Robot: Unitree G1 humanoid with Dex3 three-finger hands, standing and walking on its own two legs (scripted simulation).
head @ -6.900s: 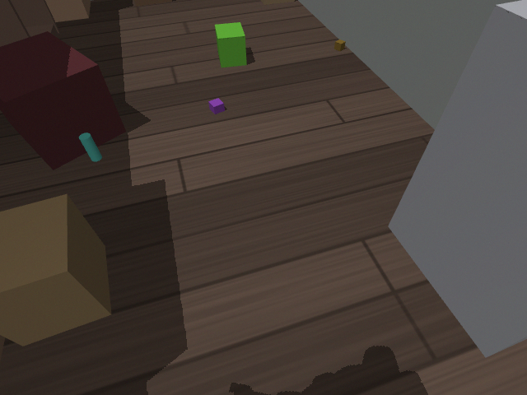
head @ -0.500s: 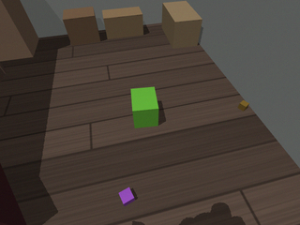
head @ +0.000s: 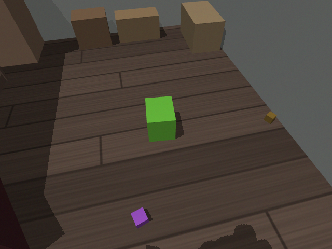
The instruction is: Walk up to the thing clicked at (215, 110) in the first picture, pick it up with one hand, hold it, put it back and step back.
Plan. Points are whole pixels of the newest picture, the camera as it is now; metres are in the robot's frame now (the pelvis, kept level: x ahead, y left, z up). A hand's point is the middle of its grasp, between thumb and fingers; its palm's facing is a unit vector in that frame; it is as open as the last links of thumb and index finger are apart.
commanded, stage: stand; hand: left
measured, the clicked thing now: (140, 217) +0.41 +0.17 -0.76
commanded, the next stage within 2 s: none
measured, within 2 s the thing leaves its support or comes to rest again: neither
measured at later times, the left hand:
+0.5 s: hand out of the picture +0.08 +0.25 -0.16, palm faces -0.02 -0.94 -0.35, open 7.4 cm
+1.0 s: hand out of the picture +0.08 +0.25 -0.16, palm faces -0.02 -0.94 -0.35, open 7.4 cm
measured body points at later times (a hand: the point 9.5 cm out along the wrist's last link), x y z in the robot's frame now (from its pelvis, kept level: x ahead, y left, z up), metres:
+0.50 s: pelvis +0.00 -0.01 +0.00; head +0.00 -0.01 +0.45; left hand +0.08 +0.30 -0.13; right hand +0.07 -0.31 -0.14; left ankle -0.01 +0.13 -0.75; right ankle +0.00 -0.12 -0.75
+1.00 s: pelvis +0.00 -0.01 +0.00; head +0.02 -0.01 +0.45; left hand +0.08 +0.30 -0.13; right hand +0.07 -0.31 -0.14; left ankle -0.01 +0.13 -0.75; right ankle +0.00 -0.12 -0.75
